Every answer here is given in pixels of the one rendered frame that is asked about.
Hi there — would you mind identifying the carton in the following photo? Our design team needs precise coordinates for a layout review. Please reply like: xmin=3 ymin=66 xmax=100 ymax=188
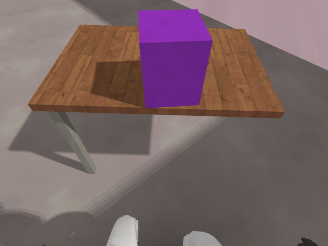
xmin=138 ymin=9 xmax=213 ymax=108

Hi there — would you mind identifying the robot right thigh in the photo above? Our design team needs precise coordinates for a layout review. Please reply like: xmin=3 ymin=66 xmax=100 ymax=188
xmin=183 ymin=231 xmax=222 ymax=246

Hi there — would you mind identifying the robot thigh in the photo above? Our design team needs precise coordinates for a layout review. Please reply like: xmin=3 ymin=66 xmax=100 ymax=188
xmin=106 ymin=216 xmax=138 ymax=246
xmin=183 ymin=231 xmax=222 ymax=246

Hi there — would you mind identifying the robot left thigh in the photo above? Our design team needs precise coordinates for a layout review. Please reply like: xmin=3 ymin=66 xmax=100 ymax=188
xmin=106 ymin=216 xmax=138 ymax=246

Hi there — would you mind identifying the table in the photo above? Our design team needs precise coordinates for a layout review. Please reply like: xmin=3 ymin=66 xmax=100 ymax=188
xmin=28 ymin=25 xmax=285 ymax=174

